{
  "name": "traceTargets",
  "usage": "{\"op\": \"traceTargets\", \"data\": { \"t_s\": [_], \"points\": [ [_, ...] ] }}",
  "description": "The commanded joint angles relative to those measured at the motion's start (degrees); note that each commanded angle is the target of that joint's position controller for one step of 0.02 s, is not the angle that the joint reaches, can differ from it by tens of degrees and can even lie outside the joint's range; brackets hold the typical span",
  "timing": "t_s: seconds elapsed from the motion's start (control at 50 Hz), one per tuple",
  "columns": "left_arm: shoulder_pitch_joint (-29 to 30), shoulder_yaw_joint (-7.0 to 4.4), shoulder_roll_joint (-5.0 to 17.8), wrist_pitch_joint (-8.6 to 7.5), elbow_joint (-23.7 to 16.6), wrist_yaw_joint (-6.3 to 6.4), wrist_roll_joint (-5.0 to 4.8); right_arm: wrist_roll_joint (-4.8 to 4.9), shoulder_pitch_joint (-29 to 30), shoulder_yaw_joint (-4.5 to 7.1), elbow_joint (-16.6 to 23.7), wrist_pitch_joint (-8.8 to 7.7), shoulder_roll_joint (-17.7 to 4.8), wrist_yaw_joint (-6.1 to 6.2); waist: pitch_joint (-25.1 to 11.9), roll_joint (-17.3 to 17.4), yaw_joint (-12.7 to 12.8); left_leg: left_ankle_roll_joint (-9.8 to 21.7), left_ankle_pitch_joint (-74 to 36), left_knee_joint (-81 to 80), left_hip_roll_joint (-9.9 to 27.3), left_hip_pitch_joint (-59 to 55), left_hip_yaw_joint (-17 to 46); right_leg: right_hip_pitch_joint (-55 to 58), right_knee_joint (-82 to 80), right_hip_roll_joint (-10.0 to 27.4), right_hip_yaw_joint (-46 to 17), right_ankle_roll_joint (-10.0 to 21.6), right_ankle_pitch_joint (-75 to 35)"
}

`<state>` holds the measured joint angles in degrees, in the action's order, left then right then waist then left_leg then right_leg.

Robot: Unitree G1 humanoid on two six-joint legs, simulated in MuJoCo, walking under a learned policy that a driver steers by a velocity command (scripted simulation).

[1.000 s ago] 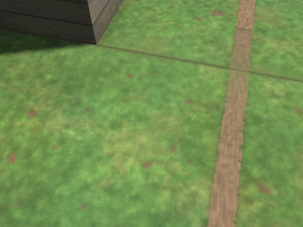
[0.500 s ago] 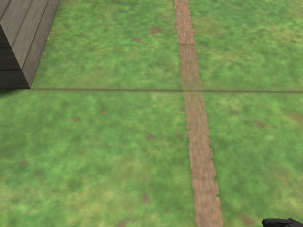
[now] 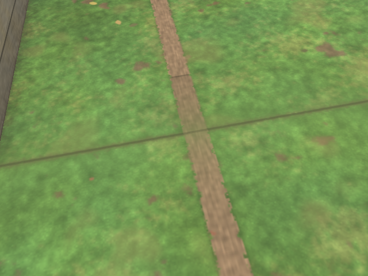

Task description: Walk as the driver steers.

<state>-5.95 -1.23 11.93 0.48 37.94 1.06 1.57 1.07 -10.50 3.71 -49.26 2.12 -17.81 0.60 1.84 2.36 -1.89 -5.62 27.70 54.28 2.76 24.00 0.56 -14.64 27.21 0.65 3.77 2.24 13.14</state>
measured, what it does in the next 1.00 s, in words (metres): steps on the spot, turning left: left foot, then right foot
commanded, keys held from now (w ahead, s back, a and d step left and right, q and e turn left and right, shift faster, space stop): q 0.84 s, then no key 0.16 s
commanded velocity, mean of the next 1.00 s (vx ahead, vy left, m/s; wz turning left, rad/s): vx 0.01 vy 0.00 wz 0.49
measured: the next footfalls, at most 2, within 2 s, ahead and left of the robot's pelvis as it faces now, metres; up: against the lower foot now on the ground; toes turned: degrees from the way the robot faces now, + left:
left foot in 0.24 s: +0.01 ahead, +0.13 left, +0.00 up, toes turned +12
right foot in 0.78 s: +0.11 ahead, -0.06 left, +0.00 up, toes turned +34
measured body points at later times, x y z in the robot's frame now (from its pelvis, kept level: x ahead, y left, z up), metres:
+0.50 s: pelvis -0.02 +0.05 +0.01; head +0.02 +0.09 +0.45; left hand +0.06 +0.37 -0.11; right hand +0.18 -0.20 -0.08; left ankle -0.03 +0.12 -0.74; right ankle +0.04 -0.12 -0.66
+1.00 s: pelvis +0.01 +0.01 +0.00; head +0.05 +0.02 +0.45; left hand -0.03 +0.32 -0.10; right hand +0.29 -0.17 -0.11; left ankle -0.09 +0.12 -0.67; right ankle +0.08 -0.09 -0.74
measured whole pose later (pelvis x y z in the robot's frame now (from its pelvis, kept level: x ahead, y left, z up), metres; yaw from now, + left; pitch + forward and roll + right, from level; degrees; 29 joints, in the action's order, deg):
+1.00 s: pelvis +0.01 +0.01 +0.00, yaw +34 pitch +1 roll +0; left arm -8.4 -3.3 14.9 -0.4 44.7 1.7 0.4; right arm 1.1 -10.0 5.4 -41.1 3.6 -20.6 1.8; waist 4.0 2.5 0.4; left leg -5.2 26.2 59.9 -3.1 26.0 7.0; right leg -12.4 24.6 0.7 -0.2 0.7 12.8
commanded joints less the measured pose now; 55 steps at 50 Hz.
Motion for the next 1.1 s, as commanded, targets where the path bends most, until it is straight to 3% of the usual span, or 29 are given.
{"op": "traceTargets", "data": {
  "t_s": [0.02, 0.08, 0.16, 0.22, 0.24, 0.26, 0.28, 0.3, 0.32, 0.34, 0.36, 0.42, 0.52, 0.6, 0.66, 0.72, 0.76, 0.78, 0.8, 0.82, 0.84, 0.86, 0.88, 0.9, 0.96, 1.02, 1.08, 1.1],
  "points": [
    [0.23, -3.88, 11.00, -0.13, -1.93, 1.39, -0.47, 0.45, 1.08, 1.56, 3.87, 0.12, -4.82, 0.76, -5.34, -9.62, 2.23, -0.46, -0.67, 1.91, 0.72, 4.52, 0.10, 8.86, -6.99, 16.05, -8.73, 11.41, -26.55],
    [0.80, -4.39, 11.33, 0.49, -0.93, 1.72, -0.38, 0.21, 2.45, 1.05, 5.45, 0.63, -3.39, 0.38, -5.66, -9.65, 3.01, 0.15, -1.14, -3.00, 1.30, 2.64, -1.44, 9.35, -7.11, 17.44, -8.12, 12.07, -24.64],
    [1.79, -5.14, 12.62, 0.92, 0.31, 1.62, -1.03, 0.12, 1.05, 1.27, 6.53, 0.88, -4.06, -0.78, -6.42, -10.23, 2.35, 2.23, -2.62, -9.45, 0.66, -1.43, -3.87, 9.66, -5.77, 18.99, -7.12, 11.60, -25.53],
    [3.50, -5.44, 12.88, 1.24, 1.47, 1.77, -2.58, -0.11, -3.72, 1.75, 5.54, 0.93, -4.17, -1.63, -6.72, -9.67, -0.86, 6.00, -13.50, -23.67, -1.56, -10.08, -6.46, 6.33, -0.09, 17.17, -3.07, 6.76, -20.11],
    [0.48, -5.35, 11.53, 1.26, 2.99, 1.59, -2.69, -0.60, -4.60, 2.47, 5.51, 0.80, -6.33, -1.35, -5.78, -4.71, -0.49, 8.49, -22.91, -30.50, -0.90, -14.52, -1.98, 2.03, 6.29, 13.78, 0.71, 2.12, -10.73],
    [0.79, -4.45, 8.12, 1.05, 1.39, 1.24, -0.17, -0.76, -5.61, 4.30, 6.42, 0.49, -13.87, -0.08, -5.70, 12.59, 1.33, 14.98, -45.24, -32.95, 12.96, -23.05, 17.82, -13.11, 22.69, 5.82, 6.88, -4.58, 9.31],
    [7.96, -4.33, 8.49, 0.81, -1.33, 1.65, -0.22, -2.84, -6.27, 4.12, 7.58, -0.61, -15.04, -0.66, -5.87, 14.13, -2.51, 26.17, -51.10, -35.47, 20.80, -20.95, 29.42, -21.49, 35.16, -1.80, -1.15, -6.32, 27.84],
    [8.16, -4.96, 10.33, 0.84, -0.88, 1.78, -1.09, -3.29, -5.14, 3.67, 8.10, -2.05, -13.63, -1.09, -6.49, 6.77, -2.31, 26.52, -47.17, -35.95, 19.09, -21.08, 26.28, -23.16, 40.86, -0.52, -6.27, -5.81, 26.35],
    [7.01, -5.28, 10.74, 0.86, -0.06, 1.84, -1.76, -2.37, -2.35, 3.43, 8.35, -2.95, -12.28, -0.87, -5.22, 4.77, -0.43, 23.26, -43.07, -35.30, 15.58, -21.13, 21.53, -24.13, 41.38, 0.59, -7.64, -5.15, 20.80],
    [5.51, -5.60, 11.06, 0.87, 1.31, 2.25, -1.56, -1.07, 0.27, 3.11, 8.73, -3.07, -10.63, -0.43, -4.53, 2.52, 0.79, 20.21, -39.85, -34.84, 12.89, -21.14, 18.77, -24.71, 39.69, 1.23, -8.07, -5.20, 16.29],
    [4.75, -5.95, 11.93, 0.90, 1.86, 2.60, -1.18, -0.09, 1.79, 2.52, 9.08, -2.90, -8.94, 0.09, -4.48, 2.91, 1.49, 18.73, -39.73, -34.91, 11.62, -20.91, 17.51, -24.11, 38.43, 1.59, -8.48, -5.58, 13.01],
    [2.61, -5.86, 10.61, 0.43, 2.80, 2.32, -1.68, -0.39, 0.36, 2.17, 9.60, -2.32, -8.23, 0.92, -6.70, 3.55, 1.74, 18.55, -41.10, -35.03, 9.46, -21.52, 16.14, -21.26, 37.42, -0.12, -8.21, -6.78, 7.51],
    [4.05, -5.50, 9.93, -0.14, 2.63, 2.26, -1.79, -0.31, -0.33, 2.73, 10.11, -1.54, -9.84, 1.53, -5.14, 4.97, 0.53, 18.26, -30.70, -35.55, 8.05, -21.16, 19.05, -19.84, 24.70, -0.82, -9.24, -8.22, 5.24],
    [4.14, -5.40, 10.29, -0.94, 2.72, 1.64, -1.90, -0.50, 1.05, 3.04, 10.93, -1.06, -10.63, 1.29, -3.97, 6.25, 0.04, 18.60, -24.73, -35.31, 7.04, -16.56, 22.44, -14.76, 17.47, -1.66, -9.74, -8.31, 5.80],
    [3.34, -5.42, 10.85, -1.90, 2.79, 0.95, -2.16, -0.48, 2.33, 3.13, 11.64, -0.61, -10.78, 0.94, -4.82, 6.70, 0.01, 18.77, -28.18, -33.54, 6.76, -15.75, 25.68, -10.94, 13.22, -2.57, -9.94, -7.64, 7.20],
    [1.08, -5.45, 11.28, -2.86, 3.19, 0.08, -2.39, -0.03, 3.90, 3.02, 12.47, -0.10, -10.53, 0.89, -6.14, 7.06, 0.99, 17.94, -34.75, -30.70, 6.01, -16.62, 29.01, -6.38, 6.08, -3.33, -9.74, -6.49, 6.44],
    [-2.93, -5.71, 11.58, -3.33, 4.52, -0.43, -2.39, 0.72, 5.70, 2.68, 13.22, 0.41, -9.78, 1.31, -6.64, 6.30, 3.73, 14.85, -32.73, -27.60, 3.08, -14.39, 28.55, 1.70, -6.68, -2.74, -8.59, -4.99, -4.25],
    [-4.24, -6.31, 14.17, -3.22, 4.74, -0.26, -1.76, 0.51, 4.06, 2.14, 13.44, 0.42, -7.87, 1.48, -7.97, 2.34, 3.13, 11.88, -23.08, -23.00, 0.16, -9.61, 25.76, 8.57, -8.90, 3.69, -13.17, -2.66, -10.07],
    [-2.27, -6.66, 17.71, -2.55, 3.68, 0.34, -0.96, -0.50, -0.92, 1.25, 13.04, 0.21, -4.41, 1.18, -8.77, -12.52, -1.10, 8.29, 0.38, -10.64, -8.16, -1.82, 15.68, 13.87, -8.35, 15.48, -24.42, 2.95, -24.77],
    [-2.37, -6.51, 17.63, -2.37, 3.49, -0.02, 0.93, 0.06, -0.37, 2.70, 13.91, -0.23, -8.75, 1.19, -6.57, -18.12, -0.05, 5.57, 12.12, 0.83, -10.96, 6.79, 10.34, 10.62, -9.51, 22.28, -33.82, 12.26, -28.39],
    [-0.32, -5.66, 14.82, -2.50, 2.36, -0.04, 0.41, -0.12, -1.63, 4.00, 12.63, -0.25, -12.72, 1.26, -5.44, -12.18, -0.39, 3.89, 8.62, 9.47, -6.99, 7.56, 10.34, 8.95, -9.42, 21.88, -30.19, 13.31, -24.95],
    [1.53, -4.98, 12.38, -2.41, 2.09, 0.15, -0.36, -0.06, -1.39, 4.39, 11.68, 0.09, -12.70, 1.28, -4.38, -9.83, -0.59, 2.90, 4.65, 12.27, -6.38, 7.63, 9.77, 7.75, -8.82, 17.72, -24.74, 11.03, -21.25],
    [2.35, -4.52, 11.44, -2.25, 1.85, 0.30, -1.12, -0.13, -1.86, 4.10, 10.68, 0.76, -10.68, 1.51, -3.57, -8.95, -0.49, 1.73, 2.03, 14.07, -6.28, 7.82, 9.34, 7.47, -8.63, 14.57, -20.68, 9.35, -17.97],
    [2.27, -4.26, 11.36, -2.11, 2.14, 0.47, -1.66, -0.26, -1.66, 3.64, 10.80, 1.10, -9.12, 1.48, -2.68, -9.33, 0.12, 0.83, -0.13, 15.09, -6.37, 8.63, 9.14, 7.45, -8.65, 13.67, -19.03, 9.44, -18.52],
    [-0.73, -4.06, 11.94, -1.52, 3.30, 0.95, -1.19, 0.25, 1.19, 2.39, 12.30, 0.76, -6.00, 1.28, -3.16, -11.26, 2.23, -0.20, -2.03, 7.62, -5.98, 7.55, 6.06, 10.08, -8.82, 11.97, -14.97, 10.47, -21.15],
    [-0.54, -4.20, 13.25, -1.09, 3.68, 0.79, -1.34, -0.45, 2.60, 1.17, 13.03, 0.48, -4.17, 1.03, -5.07, -12.22, 3.15, -0.22, -1.15, -4.46, -3.41, 1.25, 3.59, 11.04, -7.82, 12.68, -13.45, 10.79, -23.13],
    [-1.17, -4.35, 14.76, -0.57, 4.57, 0.16, -1.92, -0.36, 1.97, 0.92, 12.56, 0.36, -4.66, 0.62, -5.32, -13.26, 3.70, 0.57, -3.99, -15.77, -3.27, -6.09, 0.05, 9.01, -6.82, 13.18, -13.31, 10.72, -24.97],
    [-0.87, -4.15, 14.65, -0.44, 4.87, 0.03, -2.34, -0.35, 0.36, 1.01, 11.74, 0.35, -4.67, 0.47, -5.20, -12.70, 2.71, 1.34, -8.40, -21.83, -3.62, -9.12, -0.80, 8.18, -5.69, 12.76, -12.97, 10.05, -24.34]
  ]
}}
Keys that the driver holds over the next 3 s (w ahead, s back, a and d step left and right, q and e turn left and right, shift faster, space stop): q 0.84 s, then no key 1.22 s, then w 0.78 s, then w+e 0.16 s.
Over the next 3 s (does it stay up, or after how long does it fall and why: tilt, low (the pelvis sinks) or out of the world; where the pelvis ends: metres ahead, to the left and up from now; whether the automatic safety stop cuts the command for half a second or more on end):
stays up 0.30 0.26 0.00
